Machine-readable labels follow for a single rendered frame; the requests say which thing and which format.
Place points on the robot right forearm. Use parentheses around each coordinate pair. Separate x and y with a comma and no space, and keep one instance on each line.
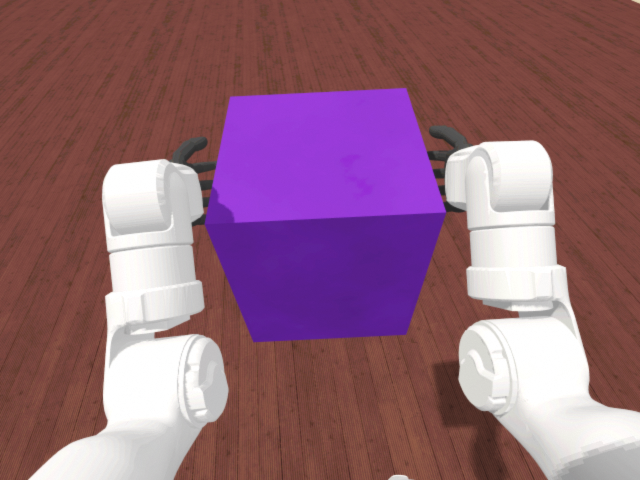
(506,188)

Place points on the left robot hand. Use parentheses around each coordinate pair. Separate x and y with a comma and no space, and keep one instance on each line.
(182,154)

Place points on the right robot upper arm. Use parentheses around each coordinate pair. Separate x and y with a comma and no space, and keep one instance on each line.
(532,375)

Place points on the carton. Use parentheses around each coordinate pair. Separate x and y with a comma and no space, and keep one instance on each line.
(324,213)

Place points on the robot left forearm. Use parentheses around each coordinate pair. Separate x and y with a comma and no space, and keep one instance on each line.
(148,211)

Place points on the right robot hand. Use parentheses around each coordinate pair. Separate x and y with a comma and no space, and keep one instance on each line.
(456,140)

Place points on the left robot upper arm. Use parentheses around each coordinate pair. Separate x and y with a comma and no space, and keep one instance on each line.
(159,394)

